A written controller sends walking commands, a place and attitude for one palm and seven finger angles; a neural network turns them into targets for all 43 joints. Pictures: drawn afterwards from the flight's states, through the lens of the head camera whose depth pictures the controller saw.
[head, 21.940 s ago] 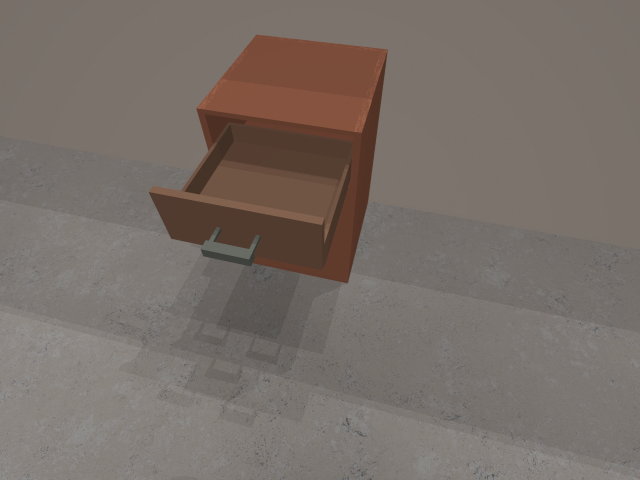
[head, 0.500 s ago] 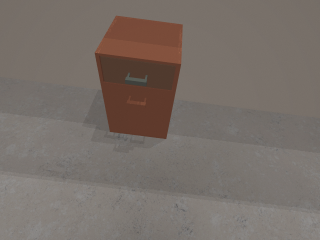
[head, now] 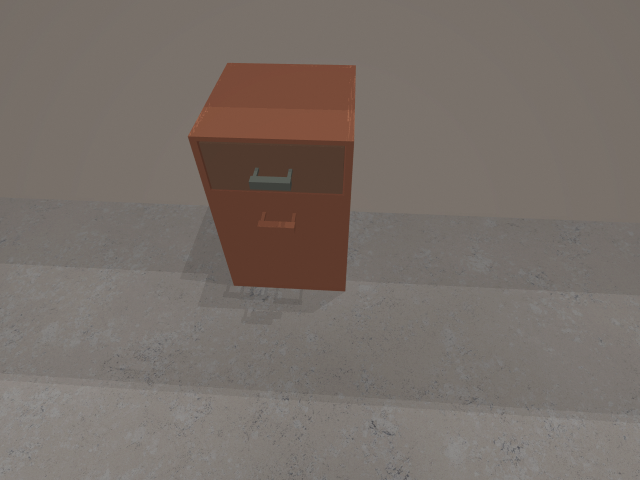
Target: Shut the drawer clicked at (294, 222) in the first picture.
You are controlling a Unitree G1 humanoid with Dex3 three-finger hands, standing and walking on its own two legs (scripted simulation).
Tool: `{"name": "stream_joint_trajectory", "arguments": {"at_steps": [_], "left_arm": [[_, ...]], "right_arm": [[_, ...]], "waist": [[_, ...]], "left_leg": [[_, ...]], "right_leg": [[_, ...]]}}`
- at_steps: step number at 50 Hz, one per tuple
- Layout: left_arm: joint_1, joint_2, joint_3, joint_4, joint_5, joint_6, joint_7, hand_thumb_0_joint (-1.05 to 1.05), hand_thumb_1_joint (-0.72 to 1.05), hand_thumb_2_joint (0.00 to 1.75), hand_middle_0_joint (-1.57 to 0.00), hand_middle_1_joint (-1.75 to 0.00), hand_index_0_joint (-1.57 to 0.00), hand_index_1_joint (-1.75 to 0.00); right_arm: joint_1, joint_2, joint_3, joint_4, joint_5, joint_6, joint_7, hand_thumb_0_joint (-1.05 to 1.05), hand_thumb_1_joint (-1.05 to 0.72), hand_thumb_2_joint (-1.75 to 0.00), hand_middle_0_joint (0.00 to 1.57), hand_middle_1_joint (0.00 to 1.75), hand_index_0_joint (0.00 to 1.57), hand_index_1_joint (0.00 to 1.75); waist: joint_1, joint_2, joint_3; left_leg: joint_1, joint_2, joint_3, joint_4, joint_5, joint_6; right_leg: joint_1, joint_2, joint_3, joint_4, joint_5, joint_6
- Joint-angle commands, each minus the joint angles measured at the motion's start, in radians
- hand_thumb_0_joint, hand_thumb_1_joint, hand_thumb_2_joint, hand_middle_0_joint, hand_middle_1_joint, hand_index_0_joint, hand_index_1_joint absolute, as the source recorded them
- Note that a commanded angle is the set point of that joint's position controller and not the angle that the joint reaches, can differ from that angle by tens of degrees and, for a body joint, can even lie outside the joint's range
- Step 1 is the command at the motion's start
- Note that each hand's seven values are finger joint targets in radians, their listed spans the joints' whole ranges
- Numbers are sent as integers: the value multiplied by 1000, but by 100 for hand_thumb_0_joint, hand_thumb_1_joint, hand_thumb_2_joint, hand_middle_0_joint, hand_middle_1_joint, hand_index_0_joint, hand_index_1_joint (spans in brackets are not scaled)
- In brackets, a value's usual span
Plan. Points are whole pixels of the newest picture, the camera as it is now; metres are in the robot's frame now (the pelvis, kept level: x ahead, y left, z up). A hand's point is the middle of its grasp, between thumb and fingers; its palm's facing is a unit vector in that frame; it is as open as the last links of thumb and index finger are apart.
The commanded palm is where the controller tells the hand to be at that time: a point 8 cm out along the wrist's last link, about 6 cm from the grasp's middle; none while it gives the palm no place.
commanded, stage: let the arm hang, fingers relaxed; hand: left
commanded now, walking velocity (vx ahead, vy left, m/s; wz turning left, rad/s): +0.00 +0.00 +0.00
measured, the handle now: (271, 177) +0.88 +0.19 -0.19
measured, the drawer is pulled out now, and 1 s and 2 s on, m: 0.00 0.00 0.00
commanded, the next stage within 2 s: look to check the result in 0.22 s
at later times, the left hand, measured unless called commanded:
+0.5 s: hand out of the picture -0.01 +0.14 -0.17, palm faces +0.05 -0.98 -0.17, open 7.4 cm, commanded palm none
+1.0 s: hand out of the picture +0.00 +0.14 -0.17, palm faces +0.06 -0.98 -0.18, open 7.4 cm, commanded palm none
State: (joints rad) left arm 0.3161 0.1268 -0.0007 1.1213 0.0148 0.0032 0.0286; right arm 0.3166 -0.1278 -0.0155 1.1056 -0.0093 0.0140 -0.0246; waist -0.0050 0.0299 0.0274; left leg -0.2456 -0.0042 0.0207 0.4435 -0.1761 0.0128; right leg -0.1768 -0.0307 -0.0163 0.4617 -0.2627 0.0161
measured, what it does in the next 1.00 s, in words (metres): stands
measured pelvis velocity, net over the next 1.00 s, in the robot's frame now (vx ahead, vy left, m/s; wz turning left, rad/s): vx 0.02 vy -0.02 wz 0.01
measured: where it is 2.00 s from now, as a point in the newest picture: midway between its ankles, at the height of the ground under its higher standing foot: outside the picture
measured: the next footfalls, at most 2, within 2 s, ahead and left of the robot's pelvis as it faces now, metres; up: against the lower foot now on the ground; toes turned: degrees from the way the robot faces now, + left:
none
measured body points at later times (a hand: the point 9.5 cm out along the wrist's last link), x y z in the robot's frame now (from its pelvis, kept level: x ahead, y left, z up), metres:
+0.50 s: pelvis +0.01 -0.02 +0.00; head +0.03 -0.02 +0.45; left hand -0.01 +0.19 -0.16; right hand -0.01 -0.22 -0.17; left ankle +0.04 +0.11 -0.74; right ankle -0.01 -0.13 -0.74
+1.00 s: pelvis +0.02 -0.02 +0.00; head +0.04 -0.03 +0.45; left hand +0.00 +0.19 -0.16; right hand +0.00 -0.22 -0.17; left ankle +0.04 +0.11 -0.74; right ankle -0.01 -0.13 -0.74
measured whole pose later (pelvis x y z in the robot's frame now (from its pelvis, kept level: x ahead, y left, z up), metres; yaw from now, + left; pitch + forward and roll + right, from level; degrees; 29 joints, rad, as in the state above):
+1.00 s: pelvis +0.02 -0.02 +0.00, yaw +0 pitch -1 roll +0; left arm 0.30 0.11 0.02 1.14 0.01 0.00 0.03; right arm 0.31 -0.11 -0.02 1.14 -0.01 0.00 -0.04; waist 0.00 0.02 0.05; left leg -0.21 0.02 0.00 0.44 -0.20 -0.02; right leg -0.13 0.00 -0.03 0.43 -0.28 -0.01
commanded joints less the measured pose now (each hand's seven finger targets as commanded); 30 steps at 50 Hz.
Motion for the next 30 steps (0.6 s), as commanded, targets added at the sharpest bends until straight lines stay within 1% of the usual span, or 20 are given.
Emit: {"name": "stream_joint_trajectory", "arguments": {"at_steps": [1, 4, 7, 8, 10, 13, 14, 15, 16, 18, 20, 24, 25, 29, 30], "left_arm": [[77, 109, 22, -15, -3, -15, 11, 0, 90, 90, -20, -30, -20, -30], [75, 100, 24, -11, -4, -17, 12, 0, 90, 90, -20, -30, -20, -30], [71, 94, 25, -5, -5, -17, 12, 0, 90, 90, -20, -30, -20, -30], [76, 95, 26, -4, -4, -17, 13, 0, 90, 90, -20, -30, -20, -30], [70, 89, 27, -4, -5, -17, 13, 0, 90, 90, -20, -30, -20, -30], [77, 85, 28, -3, -4, -19, 14, 0, 90, 90, -20, -30, -20, -30], [72, 88, 29, -3, -5, -19, 14, 0, 90, 90, -20, -30, -20, -30], [75, 85, 28, 0, -6, -19, 14, 0, 90, 90, -20, -30, -20, -30], [73, 84, 27, 0, -6, -20, 14, 0, 90, 90, -20, -30, -20, -30], [79, 81, 28, -1, -5, -20, 16, 0, 90, 90, -20, -30, -20, -30], [77, 82, 27, 0, -7, -20, 15, 0, 90, 90, -20, -30, -20, -30], [80, 81, 29, 1, -5, -20, 16, 0, 90, 90, -20, -30, -20, -30], [81, 77, 28, 2, -6, -20, 16, 0, 90, 90, -20, -30, -20, -30], [78, 79, 30, 2, -5, -19, 16, 0, 90, 90, -20, -30, -20, -30], [79, 77, 29, 3, -5, -19, 16, 0, 90, 90, -20, -30, -20, -30]], "right_arm": [[86, -69, -19, -2, -5, -20, -8, 0, -90, -90, 20, 30, 20, 30], [84, -62, -20, 1, -5, -20, -10, 0, -90, -90, 20, 30, 20, 30], [86, -54, -19, 7, -6, -22, -14, 0, -90, -90, 20, 30, 20, 30], [90, -57, -20, 5, -3, -20, -14, 0, -90, -90, 20, 30, 20, 30], [94, -54, -19, 8, -5, -21, -16, 0, -90, -90, 20, 30, 20, 30], [95, -55, -22, 9, -3, -21, -17, 0, -90, -90, 20, 30, 20, 30], [100, -51, -21, 12, -4, -21, -17, 0, -90, -90, 20, 30, 20, 30], [96, -52, -20, 14, -5, -21, -18, 0, -90, -90, 20, 30, 20, 30], [96, -49, -21, 14, -4, -20, -18, 0, -90, -90, 20, 30, 20, 30], [95, -54, -22, 14, -3, -20, -19, 0, -90, -90, 20, 30, 20, 30], [95, -50, -20, 18, -4, -21, -19, 0, -90, -90, 20, 30, 20, 30], [95, -49, -21, 17, -3, -20, -19, 0, -90, -90, 20, 30, 20, 30], [92, -51, -20, 20, -4, -21, -20, 0, -90, -90, 20, 30, 20, 30], [89, -49, -21, 21, -3, -20, -20, 0, -90, -90, 20, 30, 20, 30], [86, -51, -21, 20, -4, -21, -21, 0, -90, -90, 20, 30, 20, 30]], "waist": [[-1, -35, 77], [0, -30, 73], [0, 6, 71], [2, -15, 75], [-2, -13, 75], [1, -20, 67], [-1, -39, 61], [0, -32, 61], [-2, -41, 64], [-1, -22, 67], [-2, -28, 58], [-2, -45, 70], [-3, -33, 70], [-3, -29, 78], [-2, -15, 76]], "left_leg": [[28, 78, -77, -79, 0, 23], [36, 80, -71, -68, 22, 21], [40, 79, -69, -66, 42, 18], [36, 82, -70, -60, 45, 17], [40, 83, -67, -60, 54, 15], [46, 84, -66, -52, 66, 15], [47, 86, -63, -51, 74, 14], [53, 84, -60, -49, 73, 12], [56, 84, -61, -47, 75, 12], [57, 87, -61, -42, 87, 13], [62, 88, -60, -45, 86, 12], [60, 90, -57, -44, 94, 11], [64, 90, -60, -46, 97, 12], [60, 91, -60, -52, 83, 11], [67, 91, -62, -54, 87, 12]], "right_leg": [[-103, -54, 53, -128, -15, -58], [-95, -55, 51, -131, 2, -59], [-85, -52, 57, -131, 24, -61], [-84, -51, 53, -134, 22, -60], [-78, -51, 54, -135, 33, -61], [-72, -50, 56, -138, 42, -62], [-61, -54, 48, -139, 49, -62], [-66, -54, 53, -141, 49, -62], [-70, -53, 54, -143, 50, -63], [-69, -51, 54, -141, 61, -63], [-60, -53, 54, -143, 65, -63], [-60, -53, 46, -143, 75, -61], [-60, -51, 50, -143, 78, -61], [-63, -49, 48, -145, 58, -60], [-62, -48, 50, -142, 62, -60]]}}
